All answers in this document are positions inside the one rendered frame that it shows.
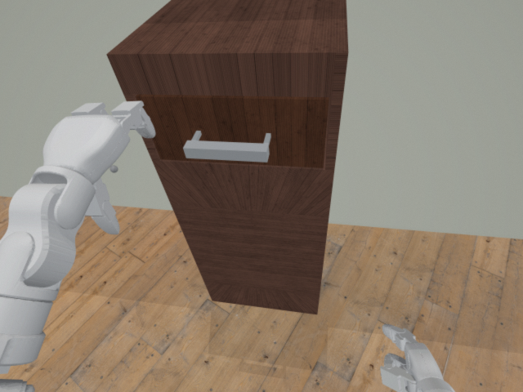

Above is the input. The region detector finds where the left robot forearm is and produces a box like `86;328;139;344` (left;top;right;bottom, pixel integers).
0;165;96;374

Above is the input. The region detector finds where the handle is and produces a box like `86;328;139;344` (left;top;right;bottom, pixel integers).
183;131;271;163

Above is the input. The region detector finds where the robot right hand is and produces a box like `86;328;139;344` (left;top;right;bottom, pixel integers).
380;324;444;392

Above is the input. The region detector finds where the cabinet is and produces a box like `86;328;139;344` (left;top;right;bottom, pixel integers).
106;0;348;314

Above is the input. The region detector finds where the robot left hand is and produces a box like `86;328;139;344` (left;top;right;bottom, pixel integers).
43;101;155;234

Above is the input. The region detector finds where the drawer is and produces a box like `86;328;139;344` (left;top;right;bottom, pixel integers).
136;95;329;168

